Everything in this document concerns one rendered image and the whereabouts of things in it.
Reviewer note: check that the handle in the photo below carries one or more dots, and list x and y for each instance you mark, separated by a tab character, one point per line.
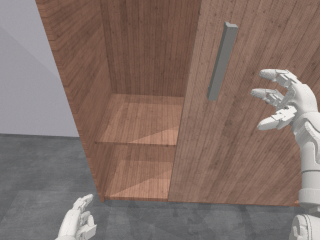
222	58

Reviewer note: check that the left robot hand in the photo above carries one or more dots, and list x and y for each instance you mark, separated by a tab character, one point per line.
73	221

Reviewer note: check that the robot right forearm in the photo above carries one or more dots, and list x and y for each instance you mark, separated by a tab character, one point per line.
306	130

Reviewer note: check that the right robot hand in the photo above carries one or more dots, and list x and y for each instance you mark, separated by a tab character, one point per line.
299	98

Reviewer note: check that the robot right upper arm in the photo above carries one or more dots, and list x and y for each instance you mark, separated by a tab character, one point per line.
305	227

